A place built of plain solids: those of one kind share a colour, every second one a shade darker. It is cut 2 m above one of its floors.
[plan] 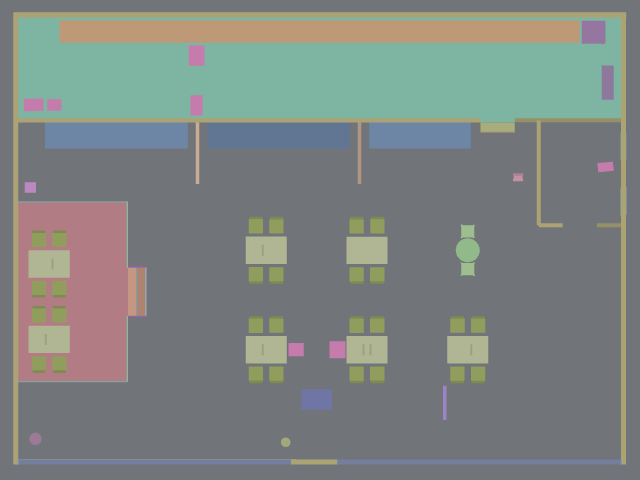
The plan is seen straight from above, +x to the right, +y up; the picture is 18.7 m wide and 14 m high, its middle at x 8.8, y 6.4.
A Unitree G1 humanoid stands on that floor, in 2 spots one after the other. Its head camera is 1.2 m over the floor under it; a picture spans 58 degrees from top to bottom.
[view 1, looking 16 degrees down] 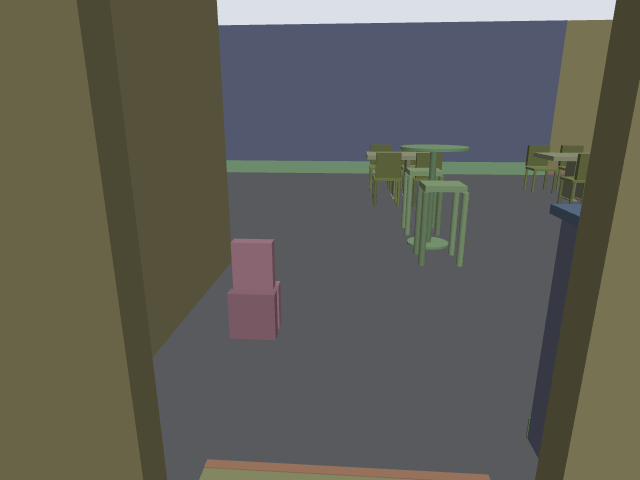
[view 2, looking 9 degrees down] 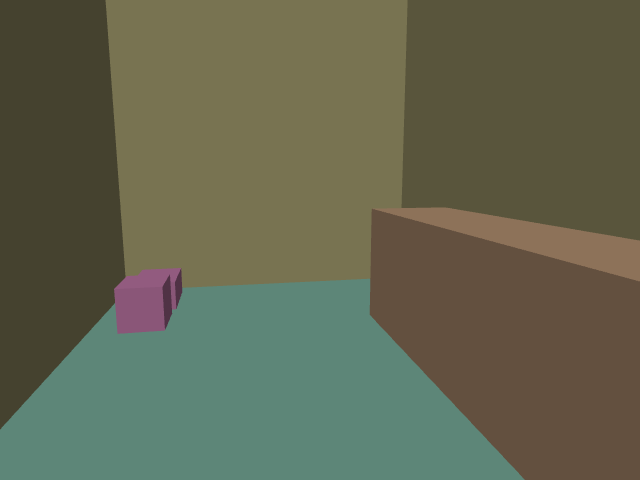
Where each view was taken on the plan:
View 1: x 13.98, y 10.79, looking -86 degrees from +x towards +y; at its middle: ground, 4.97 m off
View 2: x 4.58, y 11.07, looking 169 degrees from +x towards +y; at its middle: wall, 4.73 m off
